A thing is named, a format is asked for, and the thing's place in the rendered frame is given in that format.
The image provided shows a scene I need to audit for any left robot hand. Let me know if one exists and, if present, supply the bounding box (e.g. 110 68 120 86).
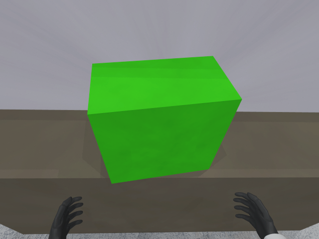
48 197 83 239

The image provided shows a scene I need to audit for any pedestal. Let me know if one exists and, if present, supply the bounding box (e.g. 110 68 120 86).
0 110 319 235

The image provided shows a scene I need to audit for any carton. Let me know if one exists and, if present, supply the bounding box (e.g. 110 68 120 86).
87 56 242 184

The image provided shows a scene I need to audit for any right robot hand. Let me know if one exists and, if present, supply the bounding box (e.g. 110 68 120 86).
233 192 278 239

